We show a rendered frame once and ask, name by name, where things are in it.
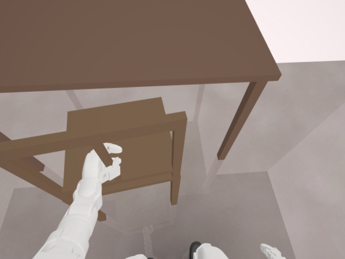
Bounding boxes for chair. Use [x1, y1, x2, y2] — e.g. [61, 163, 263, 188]
[0, 97, 188, 222]

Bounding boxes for robot left hand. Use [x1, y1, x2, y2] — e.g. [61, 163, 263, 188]
[82, 143, 122, 183]

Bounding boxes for robot right thigh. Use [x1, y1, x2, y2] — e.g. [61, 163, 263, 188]
[193, 246, 228, 259]

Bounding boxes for table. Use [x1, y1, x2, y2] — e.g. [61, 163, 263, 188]
[0, 0, 282, 172]

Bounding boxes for left robot forearm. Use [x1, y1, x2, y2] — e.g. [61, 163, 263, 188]
[33, 177, 102, 259]

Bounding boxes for robot right shin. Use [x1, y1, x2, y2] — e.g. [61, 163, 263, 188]
[197, 243, 211, 250]

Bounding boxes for robot right hand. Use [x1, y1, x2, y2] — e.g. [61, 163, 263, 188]
[260, 244, 286, 259]

